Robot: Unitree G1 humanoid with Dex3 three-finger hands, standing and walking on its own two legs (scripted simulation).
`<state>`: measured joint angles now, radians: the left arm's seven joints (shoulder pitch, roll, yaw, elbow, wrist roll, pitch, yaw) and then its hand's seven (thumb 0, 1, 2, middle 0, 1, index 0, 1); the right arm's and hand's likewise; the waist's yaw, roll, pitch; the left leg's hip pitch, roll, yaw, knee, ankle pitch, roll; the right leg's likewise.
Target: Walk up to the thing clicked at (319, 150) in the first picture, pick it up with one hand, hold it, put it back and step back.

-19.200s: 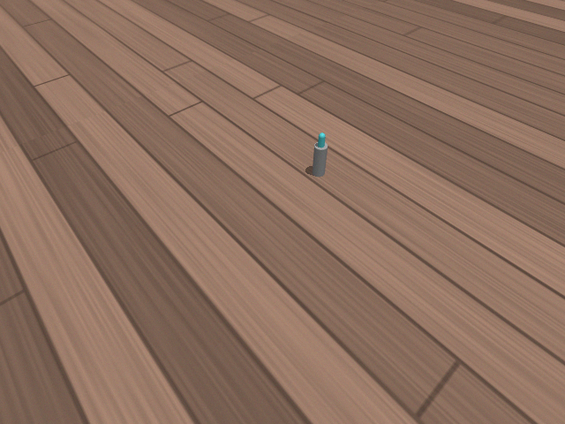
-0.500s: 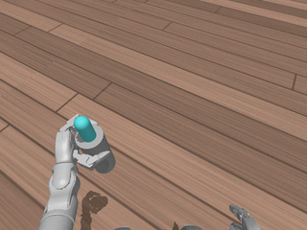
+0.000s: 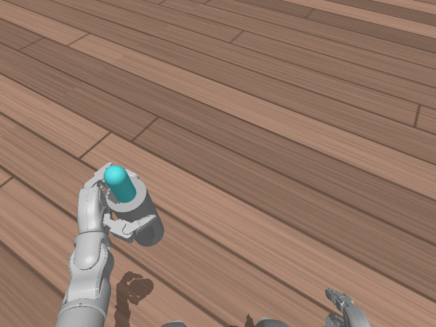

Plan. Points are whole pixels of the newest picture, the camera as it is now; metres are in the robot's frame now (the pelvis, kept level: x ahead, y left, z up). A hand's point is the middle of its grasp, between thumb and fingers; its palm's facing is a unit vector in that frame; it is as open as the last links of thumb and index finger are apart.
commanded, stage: hold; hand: left
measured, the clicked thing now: (134, 207) +0.32 +0.16 +0.03
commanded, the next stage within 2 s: crouch in 0.28 s
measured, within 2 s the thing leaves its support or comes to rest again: neither
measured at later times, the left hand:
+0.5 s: hand (128, 199) +0.33 +0.17 +0.04, palm faces +0.15 -0.99 -0.03, open 10.1 cm
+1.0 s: hand (142, 224) +0.37 +0.19 -0.15, palm faces +0.21 -0.98 -0.03, open 10.1 cm
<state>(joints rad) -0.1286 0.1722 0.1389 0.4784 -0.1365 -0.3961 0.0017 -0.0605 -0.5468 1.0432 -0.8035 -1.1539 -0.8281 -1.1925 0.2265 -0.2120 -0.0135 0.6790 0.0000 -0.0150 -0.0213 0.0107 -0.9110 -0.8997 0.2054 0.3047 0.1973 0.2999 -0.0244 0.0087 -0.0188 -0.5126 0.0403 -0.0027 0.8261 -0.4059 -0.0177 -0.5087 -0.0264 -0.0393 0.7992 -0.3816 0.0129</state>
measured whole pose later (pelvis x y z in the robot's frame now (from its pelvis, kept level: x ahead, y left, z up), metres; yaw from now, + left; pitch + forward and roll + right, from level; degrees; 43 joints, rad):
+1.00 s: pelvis -0.03 +0.00 -0.13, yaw -1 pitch +26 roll -2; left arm -0.44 0.25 0.31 0.94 -0.10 -0.74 -0.01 -0.06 -0.54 1.04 -0.80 -1.15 -0.83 -1.19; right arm 0.17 -0.25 -0.03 0.69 -0.07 -0.04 0.05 0.01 -0.90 -0.90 0.21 0.30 0.20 0.30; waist -0.08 0.00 -0.17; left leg -1.34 0.04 -0.04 1.50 -0.62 -0.02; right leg -1.33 -0.03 -0.05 1.46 -0.59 0.01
